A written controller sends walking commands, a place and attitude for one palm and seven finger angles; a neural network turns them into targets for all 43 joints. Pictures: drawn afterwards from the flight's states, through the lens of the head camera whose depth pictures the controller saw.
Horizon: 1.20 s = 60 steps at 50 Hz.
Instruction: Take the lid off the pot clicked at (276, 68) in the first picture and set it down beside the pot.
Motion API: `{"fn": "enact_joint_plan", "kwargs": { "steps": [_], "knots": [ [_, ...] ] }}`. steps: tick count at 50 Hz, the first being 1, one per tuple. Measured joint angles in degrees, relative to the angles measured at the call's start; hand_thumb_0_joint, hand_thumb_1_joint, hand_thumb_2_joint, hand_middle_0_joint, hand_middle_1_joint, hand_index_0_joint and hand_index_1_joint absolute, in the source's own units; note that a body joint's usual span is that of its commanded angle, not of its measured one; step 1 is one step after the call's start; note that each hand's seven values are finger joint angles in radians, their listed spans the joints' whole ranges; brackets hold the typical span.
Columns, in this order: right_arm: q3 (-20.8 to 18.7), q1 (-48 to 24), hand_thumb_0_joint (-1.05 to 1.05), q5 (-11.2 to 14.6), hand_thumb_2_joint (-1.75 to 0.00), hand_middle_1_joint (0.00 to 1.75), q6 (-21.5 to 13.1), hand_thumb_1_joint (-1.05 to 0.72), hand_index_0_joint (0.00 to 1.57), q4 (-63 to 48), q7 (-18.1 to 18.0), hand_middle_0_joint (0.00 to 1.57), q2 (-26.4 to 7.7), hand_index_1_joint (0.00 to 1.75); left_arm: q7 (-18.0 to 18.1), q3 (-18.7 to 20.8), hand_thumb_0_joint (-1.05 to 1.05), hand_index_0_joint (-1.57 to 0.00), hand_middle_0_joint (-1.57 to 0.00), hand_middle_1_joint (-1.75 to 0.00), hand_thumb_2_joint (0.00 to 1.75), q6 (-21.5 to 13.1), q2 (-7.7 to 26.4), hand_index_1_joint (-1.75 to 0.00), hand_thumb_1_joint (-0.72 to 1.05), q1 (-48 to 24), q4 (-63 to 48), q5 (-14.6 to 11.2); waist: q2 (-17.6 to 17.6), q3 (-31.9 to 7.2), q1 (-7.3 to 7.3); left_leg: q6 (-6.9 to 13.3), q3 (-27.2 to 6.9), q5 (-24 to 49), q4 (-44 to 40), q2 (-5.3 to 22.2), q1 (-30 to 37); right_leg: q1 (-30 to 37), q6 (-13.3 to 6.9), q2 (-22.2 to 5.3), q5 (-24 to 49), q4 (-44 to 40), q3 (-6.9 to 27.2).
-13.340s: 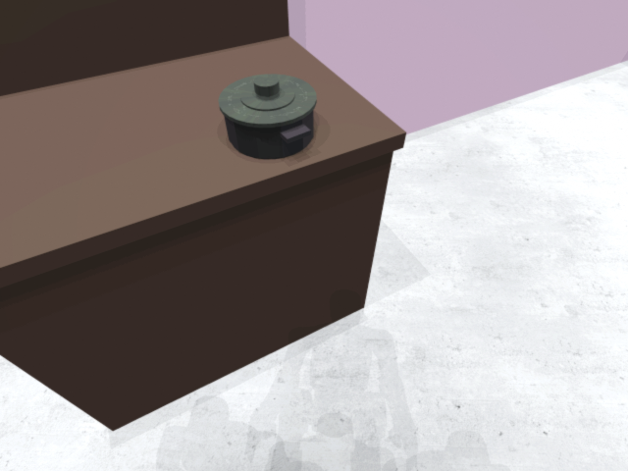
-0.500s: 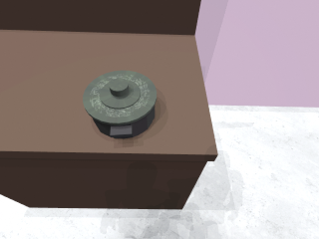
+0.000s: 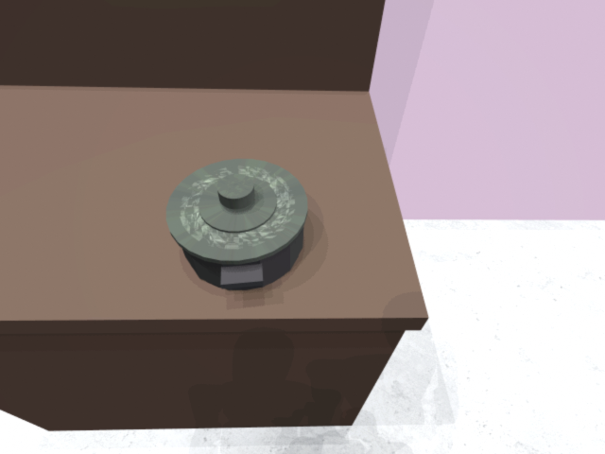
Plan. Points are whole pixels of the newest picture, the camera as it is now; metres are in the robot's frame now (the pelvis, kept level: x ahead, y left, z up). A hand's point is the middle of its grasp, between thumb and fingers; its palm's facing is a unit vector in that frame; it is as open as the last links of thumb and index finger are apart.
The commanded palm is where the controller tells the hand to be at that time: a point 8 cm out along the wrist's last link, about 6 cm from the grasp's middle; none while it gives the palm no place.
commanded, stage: come to a stop and stand still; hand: left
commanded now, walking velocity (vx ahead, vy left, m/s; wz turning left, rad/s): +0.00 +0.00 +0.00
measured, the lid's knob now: (236, 191) +0.41 +0.11 +0.13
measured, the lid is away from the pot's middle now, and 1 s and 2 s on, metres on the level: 0.00 0.00 0.00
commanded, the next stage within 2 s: look again from close up in 0.38 s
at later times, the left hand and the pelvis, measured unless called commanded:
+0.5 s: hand out of the picture +0.02 +0.20 -0.17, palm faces +0.02 -0.97 -0.23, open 7.4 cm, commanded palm none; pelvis +0.00 +0.01 +0.01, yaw +0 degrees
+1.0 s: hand out of the picture -0.02 +0.17 -0.17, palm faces +0.02 -0.98 -0.20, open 7.4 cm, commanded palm none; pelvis +0.00 -0.01 +0.01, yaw +0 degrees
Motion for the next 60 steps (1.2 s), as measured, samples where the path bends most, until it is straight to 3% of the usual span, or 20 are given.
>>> {"fn": "enact_joint_plan", "kwargs": {
  "steps": [5,18,33,60],
  "knots": [
    [-0.12,-1.14,0.02,-0.06,-0.90,0.30,0.29,-0.94,0.20,0.91,-0.58,0.20,-0.46,0.30,0.43,0.42,0.00,-0.20,-0.20,-0.30,0.90,0.06,0.48,-0.30,0.91,-1.78,-1.18,-0.05,0.42,-0.44,0.58,0.81,0.40,-0.27,-0.44,-0.95,0.79,0.99,1.32,-1.03,0.01,-0.91,0.27],
    [0.12,-4.97,0.01,0.12,-0.90,0.30,-0.43,-0.92,0.20,-0.15,-0.37,0.20,-0.27,0.30,0.20,0.77,0.00,-0.20,-0.20,-0.30,0.90,0.96,2.17,-0.30,0.91,-2.70,-2.00,0.07,-1.34,0.46,1.16,1.24,1.13,1.91,-4.59,-2.09,2.77,1.98,2.11,-2.29,1.30,-3.17,0.87],
    [0.13,-5.60,0.00,0.44,-0.90,0.30,-0.20,-0.91,0.20,1.29,-0.26,0.20,-0.17,0.30,-0.28,0.21,0.00,-0.20,-0.20,-0.30,0.90,0.97,1.13,-0.30,0.91,0.29,0.16,0.28,-1.77,1.56,1.96,0.42,0.58,3.85,-7.15,-1.60,3.91,2.92,1.46,-1.73,2.87,-5.15,0.40],
    [0.01,-3.85,0.01,0.54,-0.90,0.30,-0.28,-0.93,0.20,4.32,-0.64,0.20,0.33,0.30,-0.31,-0.04,0.00,-0.20,-0.20,-0.30,0.90,0.25,-0.04,-0.30,0.91,-0.43,1.40,0.02,-1.80,2.00,1.45,-0.86,-0.01,5.04,-8.84,-0.61,4.46,3.29,0.24,-0.66,3.77,-6.42,-0.06]
  ]
}}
